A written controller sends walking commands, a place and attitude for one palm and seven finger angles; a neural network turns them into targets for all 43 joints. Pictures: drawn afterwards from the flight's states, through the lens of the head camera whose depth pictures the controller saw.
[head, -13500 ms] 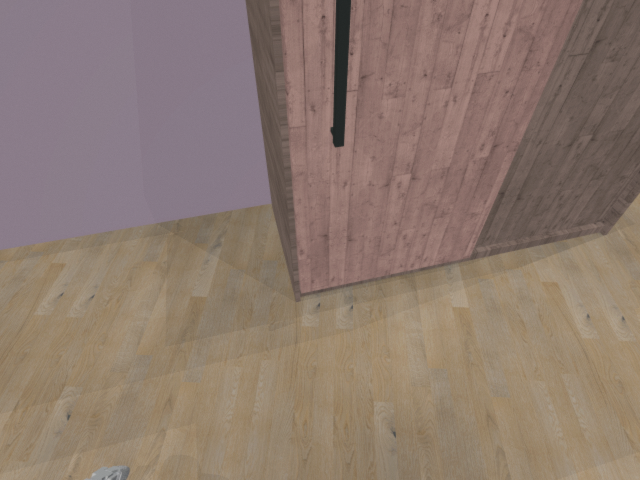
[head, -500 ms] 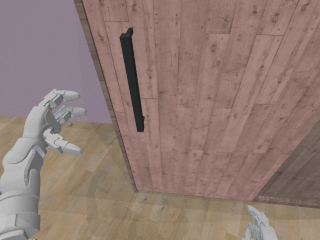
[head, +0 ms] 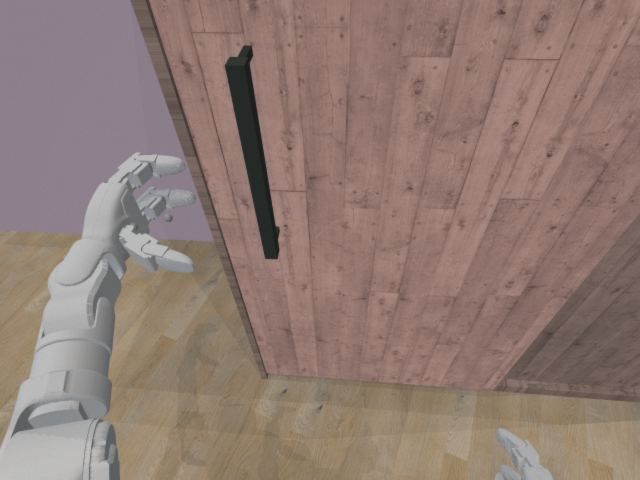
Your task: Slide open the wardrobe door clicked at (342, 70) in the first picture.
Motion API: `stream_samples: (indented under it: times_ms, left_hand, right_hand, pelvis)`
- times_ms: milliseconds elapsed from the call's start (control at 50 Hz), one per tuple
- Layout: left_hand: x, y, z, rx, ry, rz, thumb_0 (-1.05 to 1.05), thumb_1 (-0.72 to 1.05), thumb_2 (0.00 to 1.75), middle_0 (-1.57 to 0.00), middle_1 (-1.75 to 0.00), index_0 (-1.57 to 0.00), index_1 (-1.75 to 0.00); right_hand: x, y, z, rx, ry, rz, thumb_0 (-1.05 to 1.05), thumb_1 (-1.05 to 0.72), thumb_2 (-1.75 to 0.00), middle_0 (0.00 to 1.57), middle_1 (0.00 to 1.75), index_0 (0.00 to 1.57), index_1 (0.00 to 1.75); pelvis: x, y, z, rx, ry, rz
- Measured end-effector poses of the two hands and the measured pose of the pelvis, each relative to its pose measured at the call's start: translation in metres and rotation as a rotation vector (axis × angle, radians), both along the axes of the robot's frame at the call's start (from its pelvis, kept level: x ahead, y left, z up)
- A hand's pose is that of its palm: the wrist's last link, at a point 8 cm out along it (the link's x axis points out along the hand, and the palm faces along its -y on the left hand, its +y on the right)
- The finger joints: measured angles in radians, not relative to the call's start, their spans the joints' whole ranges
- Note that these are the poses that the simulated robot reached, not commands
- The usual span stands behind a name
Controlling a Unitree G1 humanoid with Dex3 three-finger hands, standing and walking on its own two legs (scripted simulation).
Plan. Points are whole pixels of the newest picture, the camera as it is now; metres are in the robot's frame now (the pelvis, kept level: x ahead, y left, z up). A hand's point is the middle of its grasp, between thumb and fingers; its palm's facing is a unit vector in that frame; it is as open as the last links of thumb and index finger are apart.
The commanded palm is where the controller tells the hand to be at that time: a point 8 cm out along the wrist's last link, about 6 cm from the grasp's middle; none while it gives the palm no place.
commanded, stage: move the hooked fingers beside the handle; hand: left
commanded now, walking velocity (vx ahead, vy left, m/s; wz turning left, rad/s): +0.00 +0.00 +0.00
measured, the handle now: (261, 170) +0.51 +0.11 +0.12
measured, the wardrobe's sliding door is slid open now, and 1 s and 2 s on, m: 0.00 0.00 0.00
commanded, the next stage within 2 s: feel for the door with the fingertips in 1.36 s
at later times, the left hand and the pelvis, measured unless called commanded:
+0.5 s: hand (201, 191) +0.44 +0.18 +0.14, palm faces -0.05 -1.00 -0.01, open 14.0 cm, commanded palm +0.42 +0.22 +0.14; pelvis +0.00 +0.00 +0.00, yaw -1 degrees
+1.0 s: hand (200, 187) +0.45 +0.18 +0.14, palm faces -0.04 -1.00 +0.00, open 14.0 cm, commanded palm +0.42 +0.23 +0.14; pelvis +0.00 +0.01 -0.01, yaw -2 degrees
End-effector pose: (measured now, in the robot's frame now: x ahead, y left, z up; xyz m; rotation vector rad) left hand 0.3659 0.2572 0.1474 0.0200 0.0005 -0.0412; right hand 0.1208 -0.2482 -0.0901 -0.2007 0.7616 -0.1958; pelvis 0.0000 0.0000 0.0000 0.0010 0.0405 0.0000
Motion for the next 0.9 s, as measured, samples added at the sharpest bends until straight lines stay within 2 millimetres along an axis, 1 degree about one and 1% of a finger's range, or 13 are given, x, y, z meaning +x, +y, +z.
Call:
stream_samples:
  times_ms: [140, 300, 440, 660, 760, 820, 900]
  left_hand:
    - [0.017, -0.011, 0.001, -0.009, -0.013, -0.011, -0.01, -0.5, 0.3, -0.3, -1.2, -0.31, -1.2]
    - [0.032, -0.018, 0.0, -0.007, -0.013, -0.009, -0.01, -0.5, 0.3, -0.3, -1.2, -0.31, -1.2]
    - [0.044, -0.024, -0.002, -0.016, -0.008, -0.01, -0.01, -0.5, 0.3, -0.3, -1.2, -0.31, -1.2]
    - [0.075, -0.04, -0.002, -0.024, -0.012, -0.017, -0.01, -0.5, 0.3, -0.3, -1.2, -0.31, -1.2]
    - [0.077, -0.042, -0.007, -0.023, -0.013, -0.02, -0.01, -0.5, 0.3, -0.3, -1.2, -0.31, -1.2]
    - [0.074, -0.037, -0.01, -0.023, -0.013, -0.008, -0.01, -0.5, 0.3, -0.3, -1.2, -0.31, -1.2]
    - [0.068, -0.029, -0.013, -0.016, -0.011, 0.003, -0.01, -0.5, 0.3, -0.3, -1.2, -0.31, -1.2]
  right_hand:
    - [-0.019, -0.003, -0.007, 0.001, 0.066, -0.024, 0.01, -0.91, -0.9, 0.2, 0.3, 0.2, 0.3]
    - [-0.04, -0.006, -0.012, 0.001, 0.131, -0.057, 0.01, -0.91, -0.9, 0.2, 0.3, 0.2, 0.3]
    - [-0.053, -0.008, -0.016, 0.0, 0.177, -0.072, 0.01, -0.91, -0.9, 0.2, 0.3, 0.2, 0.3]
    - [-0.077, -0.008, -0.022, -0.001, 0.249, -0.1, 0.01, -0.91, -0.9, 0.2, 0.3, 0.2, 0.3]
    - [-0.088, -0.007, -0.024, 0.015, 0.278, -0.123, 0.01, -0.91, -0.9, 0.2, 0.3, 0.2, 0.3]
    - [-0.091, -0.007, -0.024, 0.021, 0.289, -0.136, 0.01, -0.91, -0.9, 0.2, 0.3, 0.2, 0.3]
    - [-0.09, -0.007, -0.024, 0.019, 0.293, -0.138, 0.01, -0.91, -0.9, 0.2, 0.3, 0.2, 0.3]
  pelvis:
    - [0.0, 0.001, -0.001, 0.0, 0.013, -0.005]
    - [0.0, 0.002, -0.001, -0.001, 0.027, -0.012]
    - [-0.002, 0.004, -0.002, -0.002, 0.04, -0.013]
    - [-0.004, 0.005, -0.006, -0.002, 0.082, -0.021]
    - [-0.001, 0.006, -0.006, 0.0, 0.092, -0.035]
    - [0.0, 0.006, -0.006, 0.0, 0.091, -0.041]
    - [0.001, 0.006, -0.006, -0.003, 0.085, -0.038]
